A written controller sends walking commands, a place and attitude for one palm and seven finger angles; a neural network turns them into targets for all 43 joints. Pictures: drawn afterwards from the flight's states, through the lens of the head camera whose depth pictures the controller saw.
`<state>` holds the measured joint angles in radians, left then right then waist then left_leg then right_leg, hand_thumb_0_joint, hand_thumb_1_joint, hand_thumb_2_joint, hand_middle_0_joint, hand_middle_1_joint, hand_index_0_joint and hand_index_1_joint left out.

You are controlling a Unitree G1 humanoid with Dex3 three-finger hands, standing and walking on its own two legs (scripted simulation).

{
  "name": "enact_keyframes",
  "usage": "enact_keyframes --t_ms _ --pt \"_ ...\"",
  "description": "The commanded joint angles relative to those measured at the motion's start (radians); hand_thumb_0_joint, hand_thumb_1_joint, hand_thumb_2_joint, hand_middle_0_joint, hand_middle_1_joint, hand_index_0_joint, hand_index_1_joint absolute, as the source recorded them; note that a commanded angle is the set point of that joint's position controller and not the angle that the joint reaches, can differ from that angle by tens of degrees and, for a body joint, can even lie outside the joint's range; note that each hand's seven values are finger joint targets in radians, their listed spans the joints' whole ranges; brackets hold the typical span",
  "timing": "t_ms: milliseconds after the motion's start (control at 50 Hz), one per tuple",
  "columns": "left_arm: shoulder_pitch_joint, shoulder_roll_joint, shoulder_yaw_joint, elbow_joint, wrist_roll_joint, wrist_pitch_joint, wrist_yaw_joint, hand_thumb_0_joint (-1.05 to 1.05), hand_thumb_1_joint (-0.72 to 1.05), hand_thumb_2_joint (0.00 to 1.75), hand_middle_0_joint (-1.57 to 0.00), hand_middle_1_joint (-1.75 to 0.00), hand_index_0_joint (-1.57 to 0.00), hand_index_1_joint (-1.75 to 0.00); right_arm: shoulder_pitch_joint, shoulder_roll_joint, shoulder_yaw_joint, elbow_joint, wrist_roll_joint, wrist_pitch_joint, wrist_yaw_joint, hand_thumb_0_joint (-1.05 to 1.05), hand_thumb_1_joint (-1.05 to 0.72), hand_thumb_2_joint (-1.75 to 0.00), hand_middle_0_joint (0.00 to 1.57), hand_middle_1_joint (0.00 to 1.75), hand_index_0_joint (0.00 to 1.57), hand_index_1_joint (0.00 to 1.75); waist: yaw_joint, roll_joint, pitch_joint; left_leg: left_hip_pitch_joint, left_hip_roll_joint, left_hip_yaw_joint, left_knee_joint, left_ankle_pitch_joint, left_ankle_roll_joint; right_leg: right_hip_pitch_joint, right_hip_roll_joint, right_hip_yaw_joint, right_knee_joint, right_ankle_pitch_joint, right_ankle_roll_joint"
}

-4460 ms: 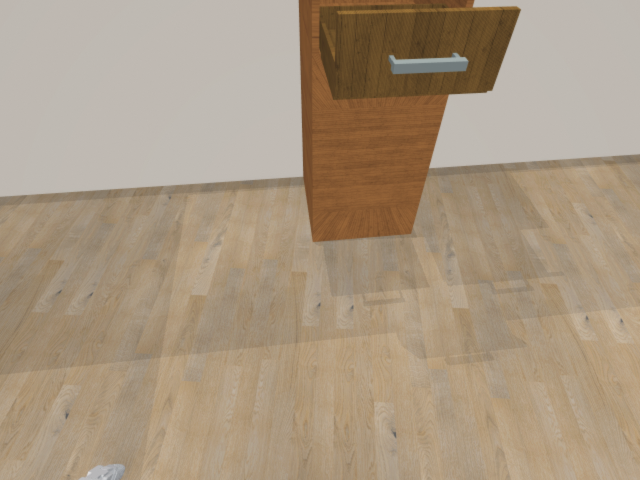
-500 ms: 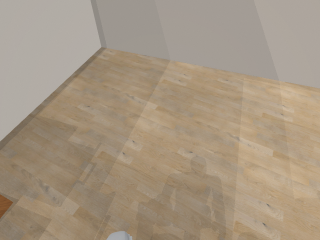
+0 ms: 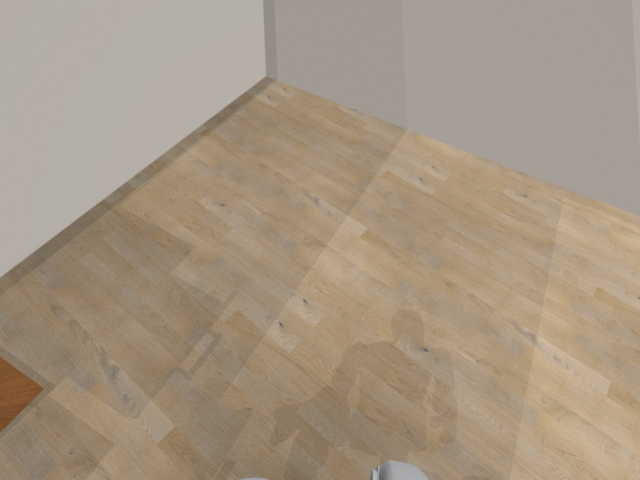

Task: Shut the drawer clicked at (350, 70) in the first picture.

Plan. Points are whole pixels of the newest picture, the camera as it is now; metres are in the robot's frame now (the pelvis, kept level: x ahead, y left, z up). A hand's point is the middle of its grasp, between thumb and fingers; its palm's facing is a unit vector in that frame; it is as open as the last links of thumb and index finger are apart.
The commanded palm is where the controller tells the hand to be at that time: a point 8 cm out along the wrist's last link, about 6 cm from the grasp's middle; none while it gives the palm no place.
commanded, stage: turn to face it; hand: left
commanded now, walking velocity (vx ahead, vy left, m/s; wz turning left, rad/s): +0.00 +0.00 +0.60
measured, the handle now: out of the picture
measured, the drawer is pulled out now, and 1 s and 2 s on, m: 0.27 0.27 0.27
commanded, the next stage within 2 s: take the last steps up to it in 1.70 s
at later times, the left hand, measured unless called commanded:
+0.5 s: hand out of the picture +0.06 +0.15 -0.14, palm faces +0.32 -0.91 -0.26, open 7.4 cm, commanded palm none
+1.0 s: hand out of the picture -0.05 +0.22 -0.16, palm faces +0.61 -0.74 -0.27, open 7.4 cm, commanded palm none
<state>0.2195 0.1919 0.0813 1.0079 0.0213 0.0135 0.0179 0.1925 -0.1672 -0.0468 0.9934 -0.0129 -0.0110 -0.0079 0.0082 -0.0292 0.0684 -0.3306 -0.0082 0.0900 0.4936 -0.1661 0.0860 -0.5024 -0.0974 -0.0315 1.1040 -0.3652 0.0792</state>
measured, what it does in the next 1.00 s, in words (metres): steps on the spot, turning left: right foot, then left foot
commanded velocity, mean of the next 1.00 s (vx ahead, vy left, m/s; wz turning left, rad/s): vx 0.00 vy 0.00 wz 0.60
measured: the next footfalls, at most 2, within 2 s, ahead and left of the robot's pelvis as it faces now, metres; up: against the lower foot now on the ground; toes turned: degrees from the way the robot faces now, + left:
right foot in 0.28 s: +0.09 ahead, -0.16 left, +0.00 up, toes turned +8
left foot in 0.70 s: +0.01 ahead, +0.10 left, +0.00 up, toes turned +33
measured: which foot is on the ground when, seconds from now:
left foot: down 0.00-0.28, up 0.30-0.68, down 0.70-1.00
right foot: up 0.00-0.26, down 0.28-0.70, up 0.72-1.00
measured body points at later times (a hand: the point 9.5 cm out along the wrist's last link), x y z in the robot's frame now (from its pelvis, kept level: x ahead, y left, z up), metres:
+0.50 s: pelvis +0.03 -0.06 +0.00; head +0.06 -0.07 +0.45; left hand +0.05 +0.20 -0.12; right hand +0.16 -0.30 -0.15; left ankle -0.01 +0.08 -0.65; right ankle +0.05 -0.17 -0.74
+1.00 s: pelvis +0.01 -0.02 +0.00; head +0.03 +0.01 +0.45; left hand -0.08 +0.26 -0.14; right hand +0.24 -0.16 -0.13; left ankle -0.03 +0.08 -0.74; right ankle +0.11 -0.15 -0.68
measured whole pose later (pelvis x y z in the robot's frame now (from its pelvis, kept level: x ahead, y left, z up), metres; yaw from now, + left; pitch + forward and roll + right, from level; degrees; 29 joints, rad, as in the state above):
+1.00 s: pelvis +0.01 -0.02 +0.00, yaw +36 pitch +0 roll -1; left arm 0.17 0.27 0.08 0.88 0.01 0.06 0.01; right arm 0.15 -0.22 -0.05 0.89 -0.02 0.03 0.01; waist 0.00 -0.01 0.08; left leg -0.27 -0.03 -0.04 0.50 -0.22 0.04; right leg -0.46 -0.08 -0.01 0.98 -0.42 0.11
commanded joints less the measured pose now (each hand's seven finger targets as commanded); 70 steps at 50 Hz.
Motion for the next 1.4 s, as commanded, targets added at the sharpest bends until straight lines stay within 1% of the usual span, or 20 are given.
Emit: enact_keyframes --t_ms 0,140,220,260,280,320,360,580,640,660,680,700,820,960,1080,1100,1140,1160,1220,1380 --pt "0.038 0.053 0.017 -0.081 0.001 0.008 0.000 0.00 0.90 0.90 -0.20 -0.30 -0.20 -0.30 0.041 -0.182 -0.052 -0.074 -0.009 -0.005 -0.005 0.00 -0.90 -0.90 0.20 0.30 0.20 0.30 -0.014 0.125 -0.111 0.073 0.246 -0.317 -0.230 0.061 0.080 -0.005 0.002 0.011 -0.061 0.027 0.013" --pt "-0.053 0.061 0.012 -0.163 -0.008 0.003 0.005 0.00 0.90 0.90 -0.20 -0.30 -0.20 -0.30 0.060 -0.214 -0.075 -0.092 -0.016 0.017 -0.004 0.00 -0.90 -0.90 0.20 0.30 0.20 0.30 -0.036 0.173 -0.127 0.102 0.230 -0.426 -0.154 0.189 0.097 0.095 0.060 0.015 -0.320 -0.054 -0.001" --pt "0.044 0.101 0.015 -0.166 -0.014 -0.016 0.015 0.00 0.90 0.90 -0.20 -0.30 -0.20 -0.30 0.012 -0.209 -0.083 -0.124 -0.003 0.026 0.003 0.00 -0.90 -0.90 0.20 0.30 0.20 0.30 0.021 0.135 -0.157 -0.022 0.152 -0.412 -0.019 0.213 0.022 0.373 0.061 0.016 -0.697 0.153 -0.018" --pt "0.060 0.252 0.037 -0.183 0.008 -0.026 0.024 0.00 0.90 0.90 -0.20 -0.30 -0.20 -0.30 0.030 -0.106 -0.067 -0.174 0.003 0.022 0.013 0.00 -0.90 -0.90 0.20 0.30 0.20 0.30 0.029 -0.298 -0.147 -0.341 -0.076 -0.110 0.354 -0.384 -0.132 0.536 -0.381 0.386 -0.848 0.313 -0.188" --pt "0.030 0.234 0.032 -0.201 -0.001 -0.025 0.025 0.00 0.90 0.90 -0.20 -0.30 -0.20 -0.30 0.023 -0.164 -0.079 -0.161 -0.013 0.035 0.011 0.00 -0.90 -0.90 0.20 0.30 0.20 0.30 0.021 -0.209 -0.130 -0.296 -0.017 -0.161 0.546 -0.400 -0.124 0.400 -0.404 0.341 -0.838 0.327 -0.231" --pt "-0.078 0.175 0.016 -0.225 -0.002 -0.021 0.025 0.00 0.90 0.90 -0.20 -0.30 -0.20 -0.30 0.027 -0.145 -0.079 -0.139 -0.010 0.056 0.022 0.00 -0.90 -0.90 0.20 0.30 0.20 0.30 -0.036 -0.117 -0.044 -0.287 0.026 -0.144 0.710 -0.289 -0.137 0.287 -0.295 0.198 -0.817 0.330 -0.206" --pt "-0.077 0.140 0.001 -0.221 0.000 -0.032 0.020 0.00 0.90 0.90 -0.20 -0.30 -0.20 -0.30 0.031 -0.133 -0.069 -0.126 -0.011 0.059 0.033 0.00 -0.90 -0.90 0.20 0.30 0.20 0.30 -0.041 -0.127 -0.021 -0.289 0.037 -0.104 0.733 -0.211 -0.158 0.314 -0.224 0.052 -0.770 0.485 -0.178" --pt "0.059 0.241 0.028 -0.172 0.012 -0.010 0.011 0.00 0.90 0.90 -0.20 -0.30 -0.20 -0.30 -0.133 -0.134 -0.038 -0.184 0.001 0.053 0.040 0.00 -0.90 -0.90 0.20 0.30 0.20 0.30 0.044 -0.223 -0.078 -0.110 0.041 0.025 0.291 -0.272 -0.150 0.420 -0.281 -0.070 -0.666 0.594 -0.184" --pt "0.054 0.243 0.036 -0.166 -0.001 -0.002 0.004 0.00 0.90 0.90 -0.20 -0.30 -0.20 -0.30 -0.034 -0.180 -0.048 -0.172 -0.004 0.036 0.036 0.00 -0.90 -0.90 0.20 0.30 0.20 0.30 -0.011 -0.124 -0.155 0.119 0.025 0.040 -0.027 -0.058 -0.124 0.376 -0.251 -0.152 -0.460 0.567 -0.104" --pt "0.060 0.212 0.033 -0.187 -0.008 0.000 -0.002 0.00 0.90 0.90 -0.20 -0.30 -0.20 -0.30 0.050 -0.281 -0.072 -0.159 -0.010 0.024 0.032 0.00 -0.90 -0.90 0.20 0.30 0.20 0.30 -0.060 0.086 -0.230 0.350 0.179 -0.158 -0.098 0.189 -0.053 0.171 -0.183 -0.181 -0.239 0.345 -0.041" --pt "0.017 0.139 0.010 -0.236 -0.012 0.000 -0.009 0.00 0.90 0.90 -0.20 -0.30 -0.20 -0.30 0.123 -0.395 -0.100 -0.149 -0.004 0.022 0.025 0.00 -0.90 -0.90 0.20 0.30 0.20 0.30 -0.101 0.375 -0.243 0.447 0.443 -0.486 -0.096 0.660 0.098 -0.100 -0.049 -0.146 -0.022 -0.309 0.029" --pt "-0.042 0.155 0.006 -0.249 -0.001 0.015 0.002 0.00 0.90 0.90 -0.20 -0.30 -0.20 -0.30 0.169 -0.381 -0.096 -0.118 0.003 0.025 0.015 0.00 -0.90 -0.90 0.20 0.30 0.20 0.30 -0.117 0.260 -0.250 0.414 0.461 -0.454 -0.080 0.669 0.144 -0.123 -0.054 -0.029 0.065 -0.308 0.015" --pt "-0.001 0.158 0.018 -0.178 -0.004 0.019 -0.012 0.00 0.90 0.90 -0.20 -0.30 -0.20 -0.30 -0.050 -0.267 -0.058 -0.177 -0.004 0.016 -0.001 0.00 -0.90 -0.90 0.20 0.30 0.20 0.30 -0.017 0.189 -0.125 0.186 0.227 -0.261 -0.127 0.366 0.055 -0.033 -0.024 0.012 0.033 -0.029 0.025" --pt "-0.070 0.140 0.011 -0.223 -0.010 0.018 -0.002 0.00 0.90 0.90 -0.20 -0.30 -0.20 -0.30 -0.007 -0.278 -0.074 -0.167 -0.011 0.029 0.005 0.00 -0.90 -0.90 0.20 0.30 0.20 0.30 -0.041 0.169 -0.107 0.172 0.231 -0.401 -0.140 0.245 0.090 0.021 0.026 0.026 -0.178 -0.063 0.022" --pt "0.021 0.137 0.011 -0.225 -0.018 0.001 0.007 0.00 0.90 0.90 -0.20 -0.30 -0.20 -0.30 -0.050 -0.267 -0.082 -0.184 -0.010 0.040 0.008 0.00 -0.90 -0.90 0.20 0.30 0.20 0.30 0.008 0.177 -0.127 0.030 0.169 -0.473 -0.056 0.228 0.054 0.286 0.083 0.008 -0.525 0.047 -0.007" --pt "0.053 0.157 0.016 -0.220 -0.016 -0.007 0.010 0.00 0.90 0.90 -0.20 -0.30 -0.20 -0.30 -0.050 -0.247 -0.081 -0.190 -0.003 0.040 0.010 0.00 -0.90 -0.90 0.20 0.30 0.20 0.30 0.027 0.122 -0.141 -0.050 0.129 -0.456 0.001 0.149 0.015 0.405 0.057 0.024 -0.669 0.132 -0.016" --pt "0.062 0.300 0.037 -0.237 0.007 -0.017 0.019 0.00 0.90 0.90 -0.20 -0.30 -0.20 -0.30 -0.035 -0.153 -0.066 -0.226 0.002 0.038 0.019 0.00 -0.90 -0.90 0.20 0.30 0.20 0.30 0.042 -0.279 -0.123 -0.313 -0.088 -0.154 0.416 -0.399 -0.127 0.479 -0.385 0.423 -0.868 0.140 -0.190" --pt "0.031 0.275 0.033 -0.247 -0.001 -0.015 0.022 0.00 0.90 0.90 -0.20 -0.30 -0.20 -0.30 -0.047 -0.201 -0.078 -0.217 -0.012 0.048 0.019 0.00 -0.90 -0.90 0.20 0.30 0.20 0.30 0.034 -0.231 -0.103 -0.280 -0.026 -0.203 0.579 -0.398 -0.116 0.357 -0.383 0.380 -0.866 0.120 -0.227" --pt "-0.113 0.185 0.007 -0.266 -0.001 -0.015 0.019 0.00 0.90 0.90 -0.20 -0.30 -0.20 -0.30 0.008 -0.182 -0.079 -0.156 -0.011 0.069 0.038 0.00 -0.90 -0.90 0.20 0.30 0.20 0.30 -0.048 -0.124 -0.021 -0.241 0.024 -0.152 0.763 -0.223 -0.136 0.230 -0.237 0.146 -0.828 0.148 -0.187" --pt "0.054 0.229 0.017 -0.183 0.010 -0.015 0.016 0.00 0.90 0.90 -0.20 -0.30 -0.20 -0.30 -0.090 -0.131 -0.045 -0.158 -0.002 0.064 0.039 0.00 -0.90 -0.90 0.20 0.30 0.20 0.30 0.039 -0.178 -0.052 -0.151 0.029 -0.037 0.414 -0.289 -0.158 0.377 -0.252 0.017 -0.754 0.399 -0.205"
